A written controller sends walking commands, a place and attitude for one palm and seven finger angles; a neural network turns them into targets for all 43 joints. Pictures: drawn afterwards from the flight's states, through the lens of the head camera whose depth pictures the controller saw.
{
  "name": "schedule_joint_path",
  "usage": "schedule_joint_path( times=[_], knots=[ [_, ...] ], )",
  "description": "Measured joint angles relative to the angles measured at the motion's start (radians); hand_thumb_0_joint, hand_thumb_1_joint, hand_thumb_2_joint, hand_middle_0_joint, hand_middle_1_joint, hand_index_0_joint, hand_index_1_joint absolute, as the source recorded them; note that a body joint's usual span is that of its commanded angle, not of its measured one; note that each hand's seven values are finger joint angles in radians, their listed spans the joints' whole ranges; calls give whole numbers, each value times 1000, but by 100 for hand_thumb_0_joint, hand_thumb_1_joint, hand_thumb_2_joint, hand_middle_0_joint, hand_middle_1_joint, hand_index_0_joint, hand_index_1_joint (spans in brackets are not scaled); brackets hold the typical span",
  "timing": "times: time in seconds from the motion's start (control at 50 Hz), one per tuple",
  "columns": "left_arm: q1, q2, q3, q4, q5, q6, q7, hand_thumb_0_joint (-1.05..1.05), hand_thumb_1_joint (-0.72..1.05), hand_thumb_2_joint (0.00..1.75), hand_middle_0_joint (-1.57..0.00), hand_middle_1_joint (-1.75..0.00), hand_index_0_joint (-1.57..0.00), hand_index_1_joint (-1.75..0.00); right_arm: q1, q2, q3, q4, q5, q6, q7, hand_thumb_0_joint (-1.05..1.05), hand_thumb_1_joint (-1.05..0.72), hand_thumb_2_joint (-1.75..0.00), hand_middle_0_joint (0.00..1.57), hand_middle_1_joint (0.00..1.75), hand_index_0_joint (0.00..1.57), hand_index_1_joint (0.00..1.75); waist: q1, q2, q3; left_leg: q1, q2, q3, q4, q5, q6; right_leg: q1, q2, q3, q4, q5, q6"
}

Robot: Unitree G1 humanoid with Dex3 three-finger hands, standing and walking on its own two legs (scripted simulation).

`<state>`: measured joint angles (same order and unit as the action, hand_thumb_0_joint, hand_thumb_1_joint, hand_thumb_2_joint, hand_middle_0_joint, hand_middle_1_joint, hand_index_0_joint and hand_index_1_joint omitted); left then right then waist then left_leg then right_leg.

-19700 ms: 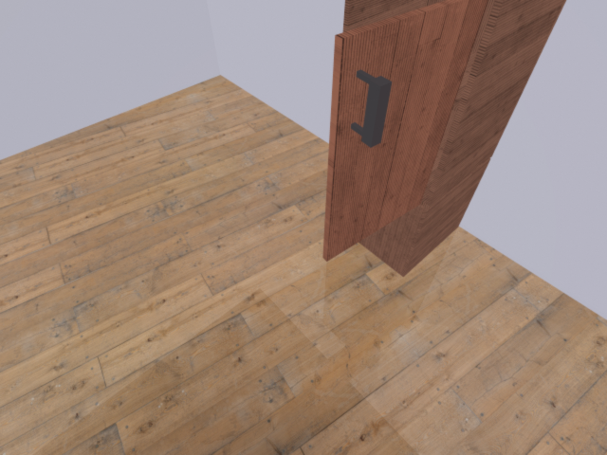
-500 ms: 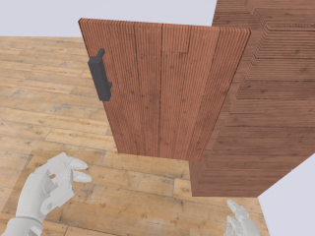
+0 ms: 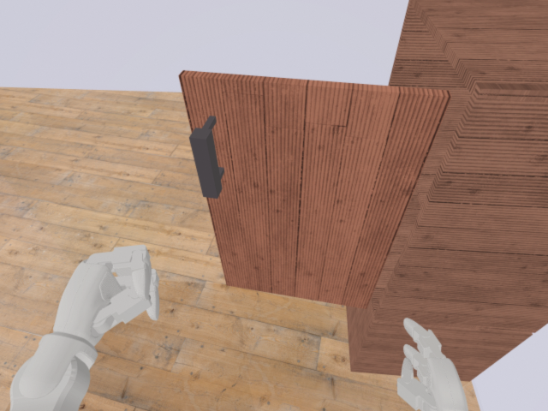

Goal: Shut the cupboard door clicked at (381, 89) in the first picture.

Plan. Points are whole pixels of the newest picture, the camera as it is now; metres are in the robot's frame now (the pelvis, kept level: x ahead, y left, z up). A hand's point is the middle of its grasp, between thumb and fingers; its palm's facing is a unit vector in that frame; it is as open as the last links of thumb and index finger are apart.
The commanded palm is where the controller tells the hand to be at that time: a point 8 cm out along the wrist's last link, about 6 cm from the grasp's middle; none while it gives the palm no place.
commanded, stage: raise the hand and make a fist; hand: left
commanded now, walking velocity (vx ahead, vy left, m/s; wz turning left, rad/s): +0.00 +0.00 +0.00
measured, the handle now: (211, 156) +0.46 +0.15 +0.14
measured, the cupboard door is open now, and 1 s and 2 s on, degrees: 84 84 84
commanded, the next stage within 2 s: bring the fist close to the handle in 0.56 s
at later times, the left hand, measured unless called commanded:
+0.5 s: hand (131, 284) +0.22 +0.19 +0.15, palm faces -0.03 -0.99 -0.11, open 3.1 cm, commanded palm +0.20 +0.24 +0.15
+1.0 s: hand (164, 262) +0.26 +0.17 +0.13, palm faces -0.07 -0.99 -0.08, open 3.1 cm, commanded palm +0.24 +0.22 +0.15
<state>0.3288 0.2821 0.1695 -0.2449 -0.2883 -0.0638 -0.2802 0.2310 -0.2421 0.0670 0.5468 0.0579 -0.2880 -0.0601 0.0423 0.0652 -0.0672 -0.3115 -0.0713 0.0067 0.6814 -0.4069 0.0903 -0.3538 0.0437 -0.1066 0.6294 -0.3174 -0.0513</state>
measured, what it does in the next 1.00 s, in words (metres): stands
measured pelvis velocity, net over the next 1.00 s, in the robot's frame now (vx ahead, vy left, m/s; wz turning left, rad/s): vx -0.01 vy -0.01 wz -0.01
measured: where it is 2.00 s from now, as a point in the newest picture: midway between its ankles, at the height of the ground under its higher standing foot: outside the picture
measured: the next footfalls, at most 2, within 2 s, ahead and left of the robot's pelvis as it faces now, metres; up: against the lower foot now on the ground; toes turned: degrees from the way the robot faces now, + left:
none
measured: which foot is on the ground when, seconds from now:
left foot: down 0.00-1.00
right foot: down 0.00-1.00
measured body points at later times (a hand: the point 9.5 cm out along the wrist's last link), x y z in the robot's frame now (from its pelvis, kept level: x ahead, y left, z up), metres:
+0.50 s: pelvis -0.01 +0.00 +0.01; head -0.03 +0.00 +0.46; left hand +0.22 +0.24 +0.15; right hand +0.17 -0.22 -0.05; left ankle -0.03 +0.06 -0.72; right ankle +0.01 -0.09 -0.72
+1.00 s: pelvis -0.01 -0.01 +0.01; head -0.02 -0.02 +0.46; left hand +0.26 +0.22 +0.14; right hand +0.17 -0.23 -0.07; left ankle -0.03 +0.06 -0.72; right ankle +0.01 -0.09 -0.72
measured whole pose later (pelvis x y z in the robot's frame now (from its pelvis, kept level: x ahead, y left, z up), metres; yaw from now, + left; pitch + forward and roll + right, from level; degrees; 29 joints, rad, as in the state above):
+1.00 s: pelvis -0.01 -0.01 +0.01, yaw +0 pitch -1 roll -1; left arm 0.06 0.29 0.16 -0.06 -0.26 0.07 -0.25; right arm 0.22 -0.25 0.07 0.62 0.07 -0.24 -0.07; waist 0.03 0.06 -0.01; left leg -0.21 -0.08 0.01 0.57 -0.34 0.08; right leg -0.27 0.04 -0.09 0.54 -0.26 -0.06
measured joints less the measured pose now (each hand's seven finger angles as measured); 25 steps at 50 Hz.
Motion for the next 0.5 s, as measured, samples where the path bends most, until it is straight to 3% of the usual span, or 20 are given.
schedule_joint_path(
  times=[0.08, 0.16, 0.24, 0.38, 0.44, 0.5],
  knots=[
    [-24, 33, -11, -3, 13, 66, -10, 1, 90, 90, -127, -147, -128, -147, -1, 11, 14, 8, -5, 18, -7, 1, -90, -90, 21, 30, 20, 30, 5, -8, 19, 34, -4, 4, -41, 21, 1, 29, -2, 6, -30, 16, 0],
    [-67, 55, 36, -15, -9, 67, 6, 2, 90, 90, -129, -149, -129, -149, 9, 15, 21, 32, -6, 22, -10, 2, -90, -90, 21, 30, 20, 30, 9, -14, 21, 68, -5, 1, -71, 34, -1, 63, -2, 6, -59, 27, 0],
    [-126, 41, 75, 9, -31, 72, 1, 2, 90, 90, -130, -149, -130, -149, 10, 4, 21, 56, 3, 21, -8, 2, -90, -90, 21, 30, 20, 30, 7, -5, 18, 89, -7, -2, -88, 43, -1, 85, -4, 4, -77, 36, 2],
    [-78, 23, 28, 30, -2, 173, -22, 1, 90, 90, -130, -150, -130, -150, 0, -9, 5, 41, 8, 50, -3, 2, -90, -90, 21, 30, 20, 30, -11, -8, 31, 91, -8, 15, -106, 58, 4, 77, -5, 21, -82, 50, 5],
    [-50, 35, 19, -7, 8, 149, 4, 2, 90, 90, -130, -150, -130, -150, 9, -6, 0, 39, -1, 45, -6, 2, -90, -90, 20, 30, 20, 30, -8, -24, 35, 101, -7, 18, -112, 60, 2, 85, -3, 24, -84, 51, 2],
    [-52, 38, 37, -35, 2, 81, 33, 2, 90, 90, -130, -150, -130, -150, 16, -6, -2, 50, -5, 28, -4, 2, -90, -90, 20, 30, 20, 30, -2, -29, 32, 112, -6, 12, -113, 61, -2, 99, -2, 19, -91, 52, 1]
  ],
)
